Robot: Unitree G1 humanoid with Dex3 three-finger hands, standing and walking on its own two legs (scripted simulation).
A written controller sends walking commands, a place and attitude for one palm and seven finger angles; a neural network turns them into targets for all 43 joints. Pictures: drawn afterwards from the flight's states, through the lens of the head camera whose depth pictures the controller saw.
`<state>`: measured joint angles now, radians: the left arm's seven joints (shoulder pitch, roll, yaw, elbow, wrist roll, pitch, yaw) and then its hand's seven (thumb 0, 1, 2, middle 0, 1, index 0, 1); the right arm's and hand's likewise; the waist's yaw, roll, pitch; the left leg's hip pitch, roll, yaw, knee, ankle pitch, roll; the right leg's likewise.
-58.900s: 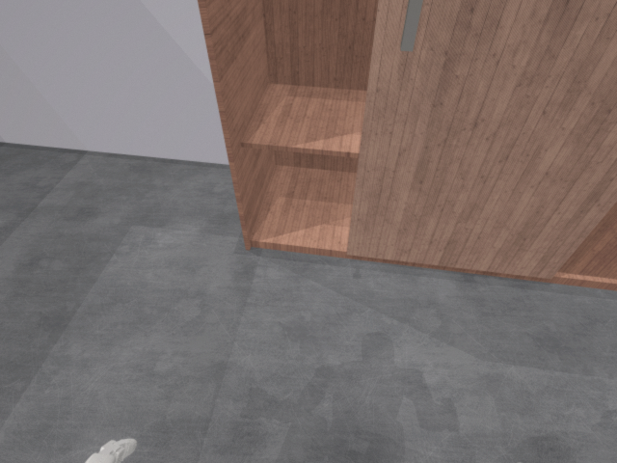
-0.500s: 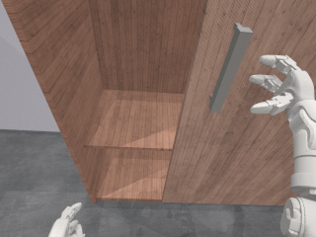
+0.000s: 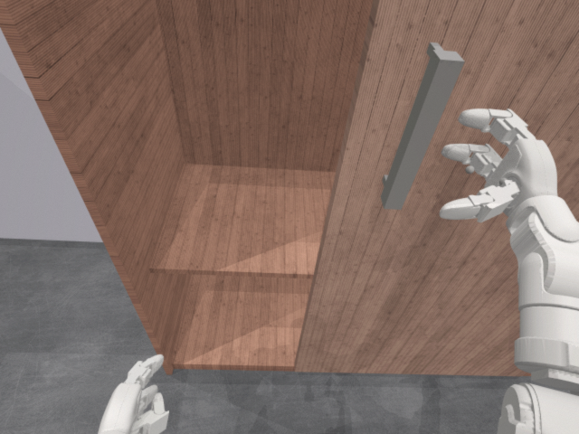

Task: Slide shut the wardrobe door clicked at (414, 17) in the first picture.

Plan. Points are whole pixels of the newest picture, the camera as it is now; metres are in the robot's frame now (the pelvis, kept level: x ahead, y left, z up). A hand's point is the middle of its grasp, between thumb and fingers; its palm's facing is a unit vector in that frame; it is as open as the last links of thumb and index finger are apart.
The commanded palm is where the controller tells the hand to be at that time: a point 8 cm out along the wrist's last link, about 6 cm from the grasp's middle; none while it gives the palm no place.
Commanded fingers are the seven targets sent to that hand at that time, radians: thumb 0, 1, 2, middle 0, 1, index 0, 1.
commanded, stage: move the hooked fingers beside the handle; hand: right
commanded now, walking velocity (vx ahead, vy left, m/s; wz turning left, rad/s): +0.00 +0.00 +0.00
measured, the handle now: (410, 133) +0.46 -0.13 +0.23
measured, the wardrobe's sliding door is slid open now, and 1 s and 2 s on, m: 0.41 0.41 0.41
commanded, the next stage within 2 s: feel for the door with the fingertips in 1.96 s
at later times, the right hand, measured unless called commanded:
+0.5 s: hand (473, 155) +0.39 -0.19 +0.24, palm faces +0.03 +1.00 -0.03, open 13.9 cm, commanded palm +0.36 -0.24 +0.23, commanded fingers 0.00 0.50 -0.30 0.30 1.20 0.30 1.20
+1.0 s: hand (458, 159) +0.40 -0.18 +0.23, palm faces +0.00 +1.00 -0.01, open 13.9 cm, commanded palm +0.37 -0.24 +0.23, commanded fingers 0.00 0.50 -0.30 0.30 1.20 0.30 1.20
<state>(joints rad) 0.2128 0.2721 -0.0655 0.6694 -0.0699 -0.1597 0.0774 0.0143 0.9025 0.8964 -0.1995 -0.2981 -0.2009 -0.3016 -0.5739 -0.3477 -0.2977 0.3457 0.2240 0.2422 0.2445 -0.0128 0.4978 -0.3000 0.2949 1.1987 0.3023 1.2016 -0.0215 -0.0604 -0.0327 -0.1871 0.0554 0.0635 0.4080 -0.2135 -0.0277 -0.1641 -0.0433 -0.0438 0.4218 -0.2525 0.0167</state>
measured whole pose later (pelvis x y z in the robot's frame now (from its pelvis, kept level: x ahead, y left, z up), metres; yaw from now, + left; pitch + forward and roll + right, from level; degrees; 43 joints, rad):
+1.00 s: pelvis -0.01 +0.00 +0.00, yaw +0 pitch +0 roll +0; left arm 0.22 0.27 -0.07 0.68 -0.07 -0.15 0.09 0.01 0.90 0.90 -0.20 -0.30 -0.20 -0.30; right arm -0.69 -0.38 -0.30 0.53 0.21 0.25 0.23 -0.01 0.50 -0.30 0.30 1.20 0.30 1.20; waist 0.01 -0.06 -0.04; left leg -0.21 0.05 0.06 0.41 -0.20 -0.02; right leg -0.18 -0.05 -0.05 0.42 -0.24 0.02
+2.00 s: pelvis -0.01 +0.00 +0.00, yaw +0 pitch -1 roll +0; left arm 0.20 0.26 -0.08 0.68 -0.08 -0.13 0.09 0.01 0.90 0.90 -0.20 -0.30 -0.20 -0.30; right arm -0.62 -0.38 -0.30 0.36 0.22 0.27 0.22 -0.01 0.50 -0.30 0.30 1.20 0.31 1.20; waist -0.01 -0.06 -0.04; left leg -0.17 0.05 0.07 0.40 -0.20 -0.02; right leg -0.15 -0.05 -0.03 0.42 -0.24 0.02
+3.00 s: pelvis -0.01 +0.00 +0.00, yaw +1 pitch +0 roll +0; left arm 0.24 0.26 -0.06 0.70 -0.07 -0.13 0.08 0.01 0.90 0.90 -0.20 -0.30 -0.20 -0.30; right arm -0.69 -0.32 -0.26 0.47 0.21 0.22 0.16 -0.01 0.50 -0.30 0.30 1.20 0.30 1.20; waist 0.01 -0.05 -0.04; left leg -0.19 0.05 0.05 0.39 -0.19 -0.03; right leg -0.16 -0.05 -0.05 0.41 -0.24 0.02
